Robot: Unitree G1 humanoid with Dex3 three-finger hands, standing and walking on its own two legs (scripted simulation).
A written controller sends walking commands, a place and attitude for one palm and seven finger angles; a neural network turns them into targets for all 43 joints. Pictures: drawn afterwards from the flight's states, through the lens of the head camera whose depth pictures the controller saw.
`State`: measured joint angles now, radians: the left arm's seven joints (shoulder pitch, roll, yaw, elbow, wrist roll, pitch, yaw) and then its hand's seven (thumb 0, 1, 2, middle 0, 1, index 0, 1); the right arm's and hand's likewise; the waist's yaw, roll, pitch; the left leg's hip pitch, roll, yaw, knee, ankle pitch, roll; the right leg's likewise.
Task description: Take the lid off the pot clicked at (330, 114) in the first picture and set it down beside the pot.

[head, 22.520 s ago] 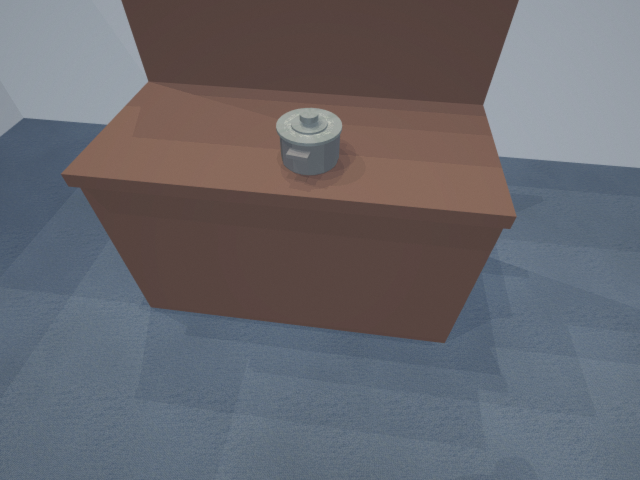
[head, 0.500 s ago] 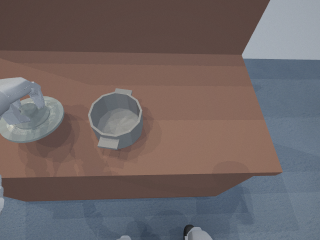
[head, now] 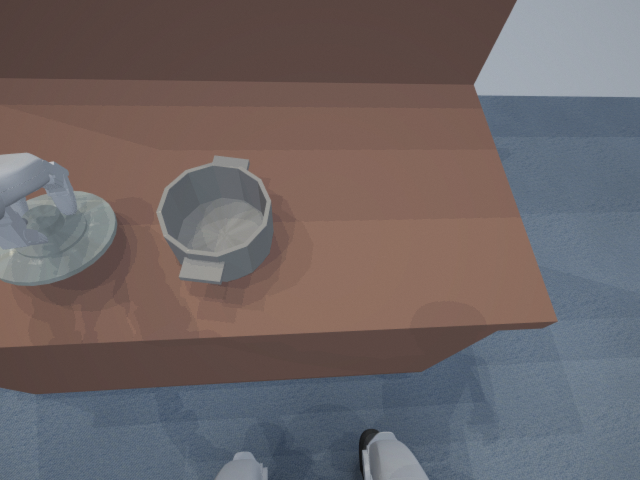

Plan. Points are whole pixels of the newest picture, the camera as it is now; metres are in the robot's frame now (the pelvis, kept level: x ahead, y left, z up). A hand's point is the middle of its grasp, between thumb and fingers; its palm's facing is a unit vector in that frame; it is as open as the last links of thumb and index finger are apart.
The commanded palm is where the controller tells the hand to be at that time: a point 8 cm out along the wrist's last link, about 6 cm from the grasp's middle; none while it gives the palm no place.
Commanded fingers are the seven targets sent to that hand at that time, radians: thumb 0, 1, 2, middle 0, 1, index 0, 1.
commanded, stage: lower the lid onto the table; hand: left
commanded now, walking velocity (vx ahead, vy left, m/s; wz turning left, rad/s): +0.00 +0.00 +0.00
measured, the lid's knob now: (43, 221) +0.45 +0.34 -0.01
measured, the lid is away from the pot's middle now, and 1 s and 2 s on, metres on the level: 0.22 0.24 0.24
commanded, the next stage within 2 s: open the fingers wide in 0.42 s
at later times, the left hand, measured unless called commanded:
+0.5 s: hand (23, 230) +0.43 +0.35 +0.00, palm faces -0.54 -0.08 -0.84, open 7.5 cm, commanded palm +0.45 +0.35 +0.03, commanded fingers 0.00 0.70 0.90 -0.90 -1.09 -0.86 -1.06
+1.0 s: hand (19, 244) +0.42 +0.36 -0.01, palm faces -0.51 -0.09 -0.86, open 7.5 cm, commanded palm +0.45 +0.35 +0.03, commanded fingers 0.00 0.42 0.40 -0.49 -1.07 -0.47 -1.06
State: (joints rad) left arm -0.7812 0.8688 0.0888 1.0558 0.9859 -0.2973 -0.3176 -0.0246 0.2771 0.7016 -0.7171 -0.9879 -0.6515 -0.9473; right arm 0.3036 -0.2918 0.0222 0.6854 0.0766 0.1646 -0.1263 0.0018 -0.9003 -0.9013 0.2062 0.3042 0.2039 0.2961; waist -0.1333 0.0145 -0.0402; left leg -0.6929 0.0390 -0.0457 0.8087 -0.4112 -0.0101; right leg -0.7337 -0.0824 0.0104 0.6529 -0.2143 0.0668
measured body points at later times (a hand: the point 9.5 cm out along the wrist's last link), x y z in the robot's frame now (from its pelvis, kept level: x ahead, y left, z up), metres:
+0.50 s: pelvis -0.01 +0.01 -0.02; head +0.13 +0.04 +0.41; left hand +0.46 +0.36 +0.04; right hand +0.01 -0.27 -0.13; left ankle -0.02 +0.12 -0.71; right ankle +0.05 -0.19 -0.70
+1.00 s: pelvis -0.01 +0.03 -0.02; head +0.11 +0.05 +0.41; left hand +0.44 +0.36 +0.04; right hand +0.02 -0.25 -0.13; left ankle -0.02 +0.12 -0.71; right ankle +0.05 -0.19 -0.70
